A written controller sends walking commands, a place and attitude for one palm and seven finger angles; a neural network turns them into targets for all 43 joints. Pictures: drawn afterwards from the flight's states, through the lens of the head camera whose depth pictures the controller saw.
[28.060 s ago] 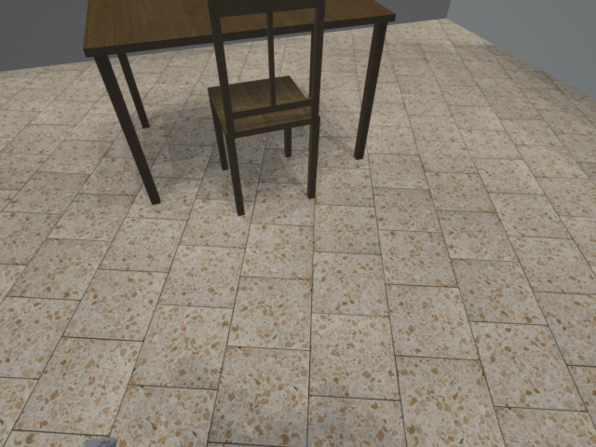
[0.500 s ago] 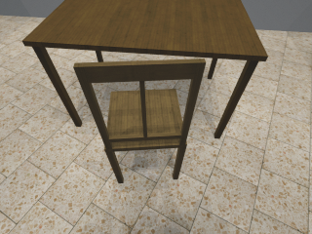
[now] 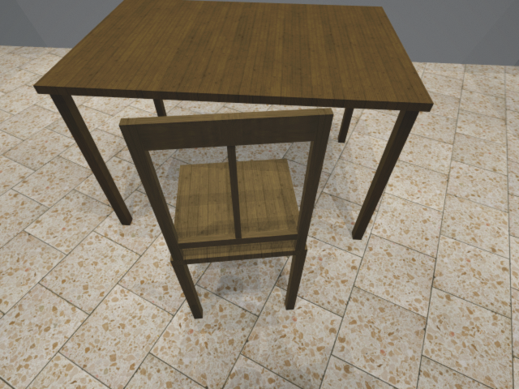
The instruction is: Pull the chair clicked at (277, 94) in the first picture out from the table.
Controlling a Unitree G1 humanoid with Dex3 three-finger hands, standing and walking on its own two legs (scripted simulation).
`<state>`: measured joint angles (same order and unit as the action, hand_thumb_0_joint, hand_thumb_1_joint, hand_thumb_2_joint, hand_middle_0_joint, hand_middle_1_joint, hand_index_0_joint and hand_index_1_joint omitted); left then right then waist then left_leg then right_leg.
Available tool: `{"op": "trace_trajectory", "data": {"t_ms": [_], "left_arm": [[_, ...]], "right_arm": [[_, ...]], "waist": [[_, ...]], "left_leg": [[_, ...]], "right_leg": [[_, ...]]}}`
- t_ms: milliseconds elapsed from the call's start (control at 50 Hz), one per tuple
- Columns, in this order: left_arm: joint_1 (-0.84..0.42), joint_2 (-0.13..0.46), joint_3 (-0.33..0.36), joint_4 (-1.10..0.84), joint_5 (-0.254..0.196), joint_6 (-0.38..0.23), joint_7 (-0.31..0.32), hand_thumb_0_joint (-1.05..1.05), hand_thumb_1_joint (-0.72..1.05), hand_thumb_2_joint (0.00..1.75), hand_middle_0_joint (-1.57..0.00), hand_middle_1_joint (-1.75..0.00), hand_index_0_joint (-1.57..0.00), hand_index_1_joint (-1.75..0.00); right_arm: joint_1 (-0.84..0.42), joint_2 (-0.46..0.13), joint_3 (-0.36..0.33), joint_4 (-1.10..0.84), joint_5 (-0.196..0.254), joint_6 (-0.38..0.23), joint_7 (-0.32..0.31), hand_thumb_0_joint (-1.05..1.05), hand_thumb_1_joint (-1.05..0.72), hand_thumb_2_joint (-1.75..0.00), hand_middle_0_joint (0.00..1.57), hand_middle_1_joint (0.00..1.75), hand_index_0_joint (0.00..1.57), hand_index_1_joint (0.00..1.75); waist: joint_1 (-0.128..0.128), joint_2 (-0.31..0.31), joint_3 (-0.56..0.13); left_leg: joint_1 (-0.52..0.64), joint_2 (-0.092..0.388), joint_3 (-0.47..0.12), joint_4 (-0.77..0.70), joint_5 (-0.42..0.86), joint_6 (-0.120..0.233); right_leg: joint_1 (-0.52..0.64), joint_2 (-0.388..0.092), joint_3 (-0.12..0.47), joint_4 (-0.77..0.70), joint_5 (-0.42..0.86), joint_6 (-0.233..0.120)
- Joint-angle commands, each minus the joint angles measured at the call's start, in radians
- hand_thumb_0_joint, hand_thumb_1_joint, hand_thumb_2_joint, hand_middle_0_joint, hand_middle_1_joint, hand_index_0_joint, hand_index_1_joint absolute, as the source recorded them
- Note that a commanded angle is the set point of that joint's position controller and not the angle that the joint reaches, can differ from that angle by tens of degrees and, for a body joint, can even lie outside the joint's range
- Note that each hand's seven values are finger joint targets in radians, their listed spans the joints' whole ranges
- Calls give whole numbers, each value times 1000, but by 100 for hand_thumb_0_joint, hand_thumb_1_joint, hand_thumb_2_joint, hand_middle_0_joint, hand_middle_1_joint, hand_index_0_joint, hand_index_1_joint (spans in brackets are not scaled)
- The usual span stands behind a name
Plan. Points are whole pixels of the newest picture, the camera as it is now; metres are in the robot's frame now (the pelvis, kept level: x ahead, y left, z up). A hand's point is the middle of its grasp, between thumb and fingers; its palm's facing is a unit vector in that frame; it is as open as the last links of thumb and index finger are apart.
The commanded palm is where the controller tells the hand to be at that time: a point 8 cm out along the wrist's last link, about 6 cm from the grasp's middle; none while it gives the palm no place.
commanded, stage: look to check the result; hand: left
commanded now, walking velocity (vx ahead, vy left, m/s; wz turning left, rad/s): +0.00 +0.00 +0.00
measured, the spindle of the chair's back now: (235, 197) +0.53 +0.08 -0.07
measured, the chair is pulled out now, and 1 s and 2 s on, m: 0.18 0.18 0.18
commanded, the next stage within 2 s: take the last steps up to it in 0.80 s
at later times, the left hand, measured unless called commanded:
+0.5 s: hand out of the picture -0.01 +0.15 -0.18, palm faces +0.03 -0.98 -0.17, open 7.4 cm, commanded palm none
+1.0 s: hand out of the picture +0.01 +0.14 -0.18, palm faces +0.03 -0.98 -0.18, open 7.4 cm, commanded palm none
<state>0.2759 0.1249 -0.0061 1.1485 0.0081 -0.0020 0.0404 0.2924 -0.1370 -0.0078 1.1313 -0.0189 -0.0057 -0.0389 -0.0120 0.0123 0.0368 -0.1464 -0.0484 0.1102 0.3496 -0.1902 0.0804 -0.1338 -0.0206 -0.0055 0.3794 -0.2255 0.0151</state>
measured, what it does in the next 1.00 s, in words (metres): stands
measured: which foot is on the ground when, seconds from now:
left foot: down 0.00-1.00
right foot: down 0.00-1.00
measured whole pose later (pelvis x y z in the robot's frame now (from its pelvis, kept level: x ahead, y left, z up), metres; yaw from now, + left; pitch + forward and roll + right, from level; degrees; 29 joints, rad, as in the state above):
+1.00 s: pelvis +0.02 -0.01 +0.00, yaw +0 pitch -1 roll +0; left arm 0.28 0.11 0.00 1.16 0.01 -0.01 0.05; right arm 0.27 -0.13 0.00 1.15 -0.02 -0.01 -0.05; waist -0.01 0.01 0.05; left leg -0.12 -0.03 0.10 0.34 -0.22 0.06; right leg -0.10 0.00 -0.01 0.36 -0.25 0.00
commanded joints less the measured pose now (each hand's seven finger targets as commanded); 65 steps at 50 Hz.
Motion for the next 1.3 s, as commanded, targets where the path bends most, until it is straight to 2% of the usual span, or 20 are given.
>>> {"op": "trace_trajectory", "data": {"t_ms": [0,80,140,200,340,400,540,580,740,840,900,980,1000,1020,1060,1120,1160,1200,1220,1280], "left_arm": [[74,82,14,-10,-1,-10,2,0,90,90,-20,-30,-20,-30],[76,79,15,-9,-1,-10,3,0,90,90,-20,-30,-20,-30],[77,75,13,-7,-1,-10,4,0,90,90,-20,-30,-20,-30],[83,72,13,-5,-2,-12,4,0,90,90,-20,-30,-20,-30],[82,68,13,-3,-1,-11,5,0,90,90,-20,-30,-20,-30],[86,69,16,-4,-1,-12,5,0,90,90,-20,-30,-20,-30],[84,69,14,-5,-1,-12,5,0,90,90,-20,-30,-20,-30],[84,68,14,-5,-2,-15,6,0,90,90,-20,-30,-20,-30],[78,71,13,-5,-2,-14,6,0,90,90,-20,-30,-20,-30],[79,73,14,-5,-2,-17,7,0,90,90,-20,-30,-20,-30],[80,73,15,-5,-4,-18,8,0,90,90,-20,-30,-20,-30],[77,69,17,1,-3,-15,5,0,90,90,-20,-30,-20,-30],[74,72,20,-1,-1,-14,2,0,90,90,-20,-30,-20,-30],[72,78,21,-4,3,-9,0,0,90,90,-20,-30,-20,-30],[72,73,27,-11,6,-7,-6,0,90,90,-20,-30,-20,-30],[76,70,34,-23,10,-8,-13,0,90,90,-20,-30,-20,-30],[82,64,37,-28,11,-12,-15,0,90,90,-20,-30,-20,-30],[105,65,41,-22,9,-19,-13,0,90,90,-20,-30,-20,-30],[115,73,44,-20,9,-20,-11,0,90,90,-20,-30,-20,-30],[183,108,62,-3,5,-28,-1,0,90,90,-20,-30,-20,-30]], "right_arm": [[78,-86,-14,-14,3,-13,-10,0,-90,-90,20,30,20,30],[79,-84,-13,-10,3,-14,-11,0,-90,-90,20,30,20,30],[77,-78,-13,-7,5,-10,-10,0,-90,-90,20,30,20,30],[80,-80,-14,-5,3,-12,-11,0,-90,-90,20,30,20,30],[77,-73,-14,-2,4,-11,-12,0,-90,-90,20,30,20,30],[82,-74,-12,-1,4,-16,-14,0,-90,-90,20,30,20,30],[72,-72,-12,1,5,-11,-12,0,-90,-90,20,30,20,30],[74,-74,-13,0,4,-13,-13,0,-90,-90,20,30,20,30],[65,-74,-11,3,4,-11,-13,0,-90,-90,20,30,20,30],[59,-78,-11,5,5,-13,-13,0,-90,-90,20,30,20,30],[61,-78,-11,7,4,-15,-15,0,-90,-90,20,30,20,30],[70,-81,-11,18,0,-12,-14,0,-90,-90,20,30,20,30],[77,-88,-13,20,0,-11,-12,0,-90,-90,20,30,20,30],[74,-91,-17,19,1,-5,-9,0,-90,-90,20,30,20,30],[73,-98,-23,12,-4,-2,-6,0,-90,-90,20,30,20,30],[79,-107,-32,2,-4,-4,-4,0,-90,-90,20,30,20,30],[82,-105,-33,-3,-5,-11,-4,0,-90,-90,20,30,20,30],[75,-96,-32,-6,-2,-19,-6,0,-90,-90,20,30,20,30],[72,-86,-32,-10,1,-19,-6,0,-90,-90,20,30,20,30],[58,-66,-29,-22,-1,-24,-8,0,-90,-90,20,30,20,30]], "waist": [[-1,-11,31],[-1,-7,29],[-3,-22,62],[-3,-18,32],[-4,-8,56],[-2,-7,29],[-2,-17,66],[-3,-23,37],[-3,-13,58],[-2,-34,30],[-2,-10,14],[-5,-14,28],[-7,-10,33],[-6,-14,79],[-6,-3,102],[-3,16,113],[2,6,103],[11,-31,63],[12,-63,81],[30,-170,31]], "left_leg": [[57,155,-174,-81,120,-17],[68,154,-169,-75,143,-17],[51,152,-170,-80,113,-19],[70,151,-169,-74,127,-18],[63,153,-164,-77,124,-20],[79,154,-163,-68,171,-19],[60,150,-162,-72,133,-21],[75,152,-161,-65,158,-21],[66,151,-161,-66,162,-24],[85,152,-160,-58,197,-24],[99,152,-158,-49,238,-25],[95,151,-150,-51,137,-25],[86,149,-149,-50,77,-23],[57,149,-151,-60,-26,-19],[31,156,-169,-74,-128,-9],[10,180,-196,-88,-188,10],[6,182,-197,-63,-120,17],[14,155,-147,17,15,9],[-19,133,-117,59,38,-1],[-150,75,-38,221,-4,-39]], "right_leg": [[-89,-66,63,-65,78,-47],[-89,-67,62,-65,87,-48],[-102,-67,63,-73,67,-48],[-89,-66,67,-70,78,-48],[-99,-65,67,-71,72,-48],[-81,-67,66,-62,102,-48],[-96,-67,72,-75,81,-47],[-81,-67,75,-72,104,-48],[-84,-69,75,-78,102,-49],[-66,-72,77,-77,139,-48],[-53,-73,77,-69,171,-49],[-63,-63,68,-67,82,-53],[-67,-59,67,-59,35,-57],[-100,-52,62,-56,-43,-62],[-129,-41,64,-25,-96,-71],[-145,-24,48,26,-108,-75],[-127,-24,51,49,-54,-78],[-79,-43,75,48,46,-87],[-56,-57,95,35,91,-95],[128,-159,196,26,400,-147]]}}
